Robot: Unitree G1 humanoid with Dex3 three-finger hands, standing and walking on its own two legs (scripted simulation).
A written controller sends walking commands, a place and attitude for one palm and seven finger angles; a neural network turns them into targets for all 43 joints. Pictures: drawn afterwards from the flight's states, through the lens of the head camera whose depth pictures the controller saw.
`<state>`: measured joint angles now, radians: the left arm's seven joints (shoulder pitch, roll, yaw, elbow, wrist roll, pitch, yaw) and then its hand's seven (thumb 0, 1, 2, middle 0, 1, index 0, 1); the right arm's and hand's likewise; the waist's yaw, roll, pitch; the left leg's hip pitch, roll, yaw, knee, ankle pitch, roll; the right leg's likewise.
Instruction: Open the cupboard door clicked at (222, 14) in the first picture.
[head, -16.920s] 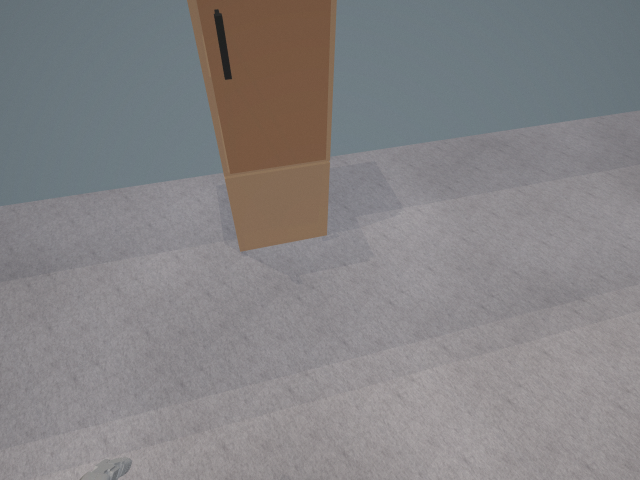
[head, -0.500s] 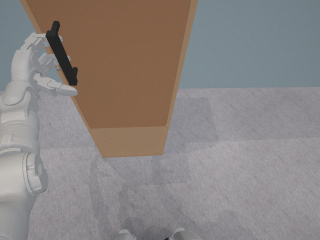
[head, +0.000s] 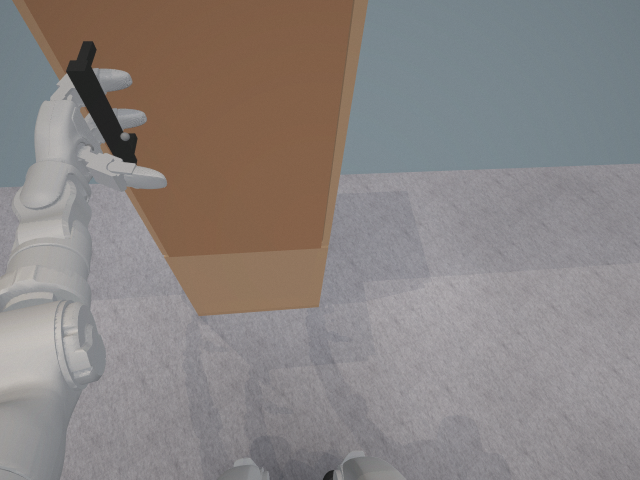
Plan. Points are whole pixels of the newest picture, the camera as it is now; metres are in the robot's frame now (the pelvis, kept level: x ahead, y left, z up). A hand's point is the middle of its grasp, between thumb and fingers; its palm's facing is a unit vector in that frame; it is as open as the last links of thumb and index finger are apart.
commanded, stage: slide the fingers in behind the handle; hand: left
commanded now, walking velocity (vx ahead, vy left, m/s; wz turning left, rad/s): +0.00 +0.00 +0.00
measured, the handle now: (109, 111) +0.56 +0.22 +0.11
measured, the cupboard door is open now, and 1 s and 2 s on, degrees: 0 0 39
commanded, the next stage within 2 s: close the thumb around the handle in 0.36 s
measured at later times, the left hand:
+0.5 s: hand (120, 133) +0.51 +0.20 +0.12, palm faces +0.02 -1.00 -0.02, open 13.6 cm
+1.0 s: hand (121, 135) +0.51 +0.20 +0.12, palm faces +0.01 -1.00 -0.01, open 6.7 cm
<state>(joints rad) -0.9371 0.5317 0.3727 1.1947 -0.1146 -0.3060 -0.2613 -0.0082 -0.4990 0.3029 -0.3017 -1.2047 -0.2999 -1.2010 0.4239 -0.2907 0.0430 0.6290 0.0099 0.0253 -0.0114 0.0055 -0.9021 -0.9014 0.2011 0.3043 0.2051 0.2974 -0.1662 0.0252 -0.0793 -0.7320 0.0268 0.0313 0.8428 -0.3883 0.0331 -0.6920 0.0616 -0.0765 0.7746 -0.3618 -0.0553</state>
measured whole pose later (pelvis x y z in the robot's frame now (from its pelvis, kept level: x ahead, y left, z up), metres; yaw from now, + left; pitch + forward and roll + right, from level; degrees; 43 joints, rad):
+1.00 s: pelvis +0.01 +0.01 +0.00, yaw +0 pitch +16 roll -2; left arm -0.91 0.51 0.37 1.17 -0.11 -0.32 -0.24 0.01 0.54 0.75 -0.38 -1.32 -0.38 -1.32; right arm 0.44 -0.28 0.04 0.63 0.00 0.02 0.00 0.01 -0.90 -0.90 0.20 0.30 0.21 0.30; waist -0.16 0.03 -0.09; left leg -0.73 0.02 0.04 0.85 -0.40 0.04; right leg -0.69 0.06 -0.07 0.78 -0.37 -0.04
